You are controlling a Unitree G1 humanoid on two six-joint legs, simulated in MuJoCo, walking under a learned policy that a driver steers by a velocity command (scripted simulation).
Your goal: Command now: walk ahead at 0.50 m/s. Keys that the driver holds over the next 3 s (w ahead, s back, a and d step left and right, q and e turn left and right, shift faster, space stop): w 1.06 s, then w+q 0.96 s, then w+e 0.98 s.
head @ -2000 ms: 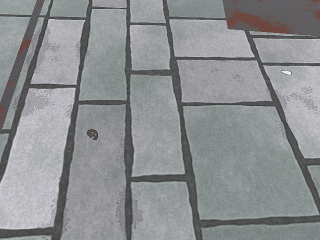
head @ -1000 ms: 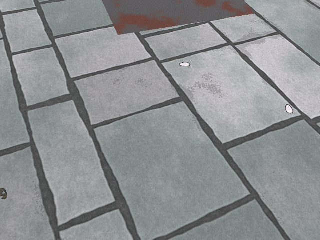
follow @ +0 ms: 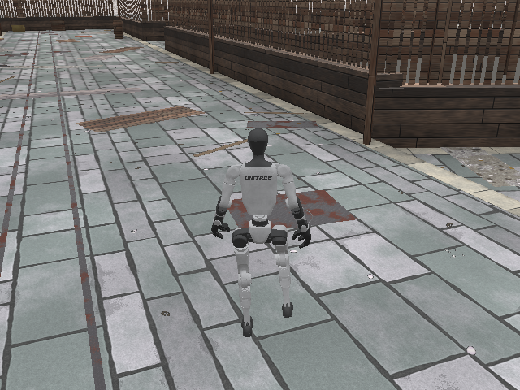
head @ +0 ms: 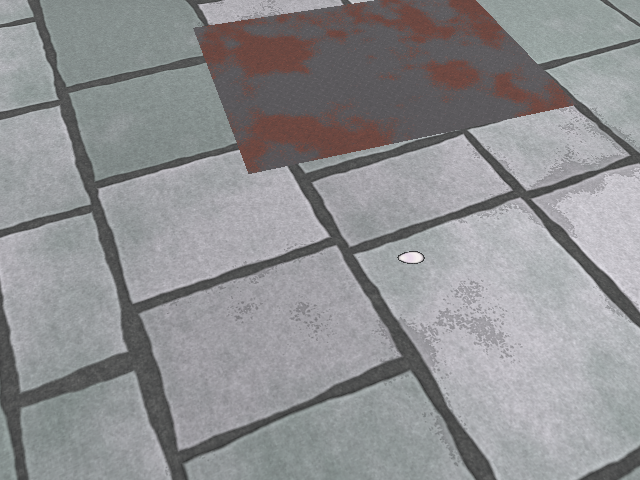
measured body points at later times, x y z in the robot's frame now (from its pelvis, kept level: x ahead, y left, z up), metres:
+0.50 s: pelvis +0.28 -0.07 +0.00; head +0.30 -0.09 +0.45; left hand +0.34 +0.20 -0.12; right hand +0.41 -0.35 -0.12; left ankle +0.31 +0.09 -0.67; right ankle +0.29 -0.15 -0.75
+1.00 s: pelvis +0.55 +0.00 -0.01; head +0.58 +0.01 +0.44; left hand +0.64 +0.28 -0.14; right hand +0.65 -0.28 -0.12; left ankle +0.59 +0.08 -0.75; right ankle +0.54 -0.16 -0.67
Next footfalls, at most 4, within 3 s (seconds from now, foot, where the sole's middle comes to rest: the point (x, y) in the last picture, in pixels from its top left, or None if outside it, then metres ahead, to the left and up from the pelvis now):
0.28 right None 0.33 -0.16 -0.78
0.82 left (273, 415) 0.63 0.08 -0.78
1.34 right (368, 302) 0.92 -0.15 -0.78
1.86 left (239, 244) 1.11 0.17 -0.78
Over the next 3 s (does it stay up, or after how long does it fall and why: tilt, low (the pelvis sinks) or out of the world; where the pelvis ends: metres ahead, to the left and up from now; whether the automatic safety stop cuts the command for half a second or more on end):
stays up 1.61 0.30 -0.01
